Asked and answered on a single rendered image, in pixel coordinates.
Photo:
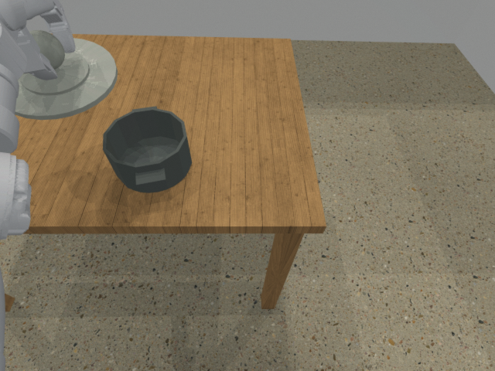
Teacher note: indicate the left robot forearm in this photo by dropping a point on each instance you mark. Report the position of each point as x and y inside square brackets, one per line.
[13, 64]

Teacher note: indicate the knob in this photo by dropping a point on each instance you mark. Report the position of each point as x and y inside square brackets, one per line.
[50, 47]

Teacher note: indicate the pot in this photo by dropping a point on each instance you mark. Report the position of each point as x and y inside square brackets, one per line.
[148, 149]

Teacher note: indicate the left robot upper arm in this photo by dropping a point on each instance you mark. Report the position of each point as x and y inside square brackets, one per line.
[15, 196]

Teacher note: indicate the robot left hand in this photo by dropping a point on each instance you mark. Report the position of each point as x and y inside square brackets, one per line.
[53, 14]

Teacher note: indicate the table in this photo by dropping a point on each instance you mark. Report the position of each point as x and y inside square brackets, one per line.
[252, 164]

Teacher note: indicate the lid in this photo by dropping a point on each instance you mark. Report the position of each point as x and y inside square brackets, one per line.
[85, 78]

